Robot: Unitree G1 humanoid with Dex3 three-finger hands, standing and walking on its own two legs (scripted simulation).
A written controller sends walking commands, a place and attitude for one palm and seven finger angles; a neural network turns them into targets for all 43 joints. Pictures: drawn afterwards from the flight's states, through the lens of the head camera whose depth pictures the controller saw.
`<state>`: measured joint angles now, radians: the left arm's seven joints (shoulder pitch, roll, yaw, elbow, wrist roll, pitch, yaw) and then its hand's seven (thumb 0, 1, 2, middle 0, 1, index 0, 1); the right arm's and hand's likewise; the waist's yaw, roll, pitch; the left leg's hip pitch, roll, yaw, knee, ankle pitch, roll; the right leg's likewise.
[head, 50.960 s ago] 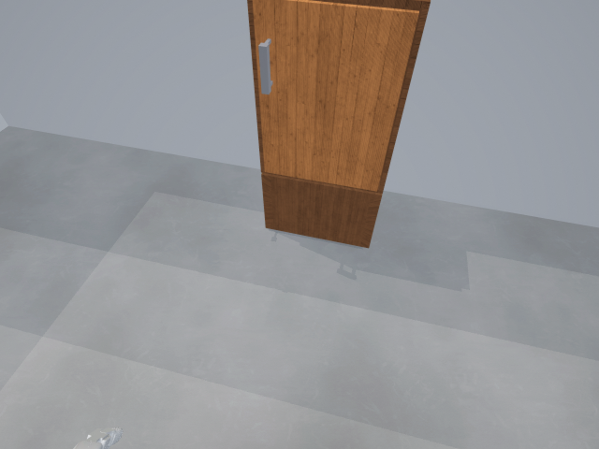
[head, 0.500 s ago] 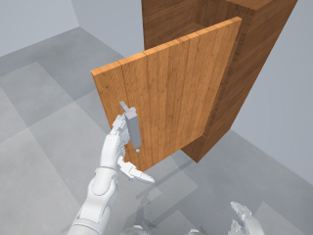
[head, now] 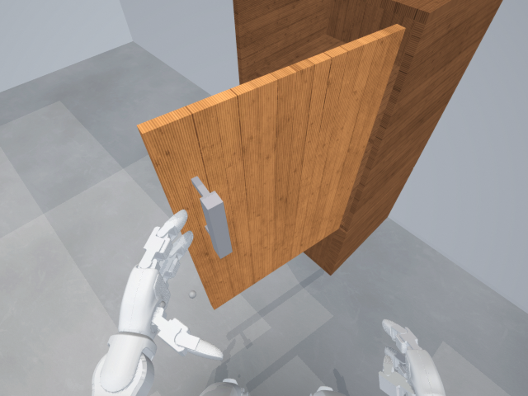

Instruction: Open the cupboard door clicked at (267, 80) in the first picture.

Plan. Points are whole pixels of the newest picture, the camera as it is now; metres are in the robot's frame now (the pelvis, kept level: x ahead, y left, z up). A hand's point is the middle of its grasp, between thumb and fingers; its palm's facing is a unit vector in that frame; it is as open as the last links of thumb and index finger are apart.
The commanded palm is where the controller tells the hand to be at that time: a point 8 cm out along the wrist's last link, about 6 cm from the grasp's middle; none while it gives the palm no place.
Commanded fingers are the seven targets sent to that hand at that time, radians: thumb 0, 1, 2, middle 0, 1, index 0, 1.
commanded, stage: slide the hand sideways off the handle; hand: left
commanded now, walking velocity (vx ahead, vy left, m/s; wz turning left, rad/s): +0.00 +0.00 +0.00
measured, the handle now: (211, 218) +0.36 +0.11 +0.07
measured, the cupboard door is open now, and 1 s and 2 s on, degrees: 81 81 81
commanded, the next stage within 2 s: draw the hand back to the body in 0.36 s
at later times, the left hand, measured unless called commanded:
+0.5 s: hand (159, 312) +0.22 +0.16 +0.06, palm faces -0.01 -1.00 -0.06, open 16.3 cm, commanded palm +0.20 +0.21 +0.07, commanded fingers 0.00 -0.50 0.30 -0.15 -0.30 -0.15 -0.30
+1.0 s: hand (100, 308) +0.20 +0.20 +0.12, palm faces +0.03 -0.99 -0.13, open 16.1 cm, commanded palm +0.17 +0.25 +0.14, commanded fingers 0.00 -0.22 0.42 -0.16 -0.30 -0.16 -0.30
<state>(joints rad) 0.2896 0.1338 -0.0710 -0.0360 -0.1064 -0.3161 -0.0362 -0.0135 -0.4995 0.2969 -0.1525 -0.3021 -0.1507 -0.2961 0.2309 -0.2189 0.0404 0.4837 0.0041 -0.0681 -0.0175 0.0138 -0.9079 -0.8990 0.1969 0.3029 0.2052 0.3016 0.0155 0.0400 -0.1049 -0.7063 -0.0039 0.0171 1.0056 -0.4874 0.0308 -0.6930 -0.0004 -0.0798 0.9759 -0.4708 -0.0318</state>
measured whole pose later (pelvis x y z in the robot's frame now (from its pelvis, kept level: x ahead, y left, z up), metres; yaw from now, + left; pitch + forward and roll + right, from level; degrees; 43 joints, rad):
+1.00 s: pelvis +0.01 +0.00 +0.02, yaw +1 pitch +6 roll -2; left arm 0.50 0.28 0.18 -0.30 -0.27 -0.17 -0.22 -0.01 -0.45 0.32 -0.15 -0.30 -0.16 -0.30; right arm 0.25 -0.24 0.05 0.50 0.04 -0.18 -0.09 0.02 -0.91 -0.90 0.20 0.30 0.21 0.30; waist 0.04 0.06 -0.10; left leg -0.54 0.00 0.00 0.90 -0.46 0.03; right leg -0.51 0.01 -0.09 0.84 -0.43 -0.02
